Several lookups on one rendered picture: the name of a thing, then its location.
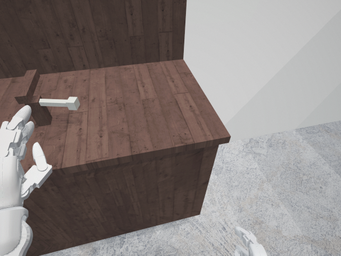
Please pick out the counter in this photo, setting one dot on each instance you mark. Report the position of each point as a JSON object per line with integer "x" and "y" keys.
{"x": 139, "y": 150}

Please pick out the left robot forearm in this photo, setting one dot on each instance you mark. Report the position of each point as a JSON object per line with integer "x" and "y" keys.
{"x": 15, "y": 234}

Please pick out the left robot hand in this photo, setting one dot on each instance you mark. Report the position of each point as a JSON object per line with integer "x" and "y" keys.
{"x": 13, "y": 138}

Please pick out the tap lever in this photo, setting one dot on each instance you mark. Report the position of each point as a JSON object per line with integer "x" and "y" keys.
{"x": 72, "y": 103}

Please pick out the right robot hand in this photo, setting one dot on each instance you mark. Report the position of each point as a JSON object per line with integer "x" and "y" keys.
{"x": 249, "y": 241}

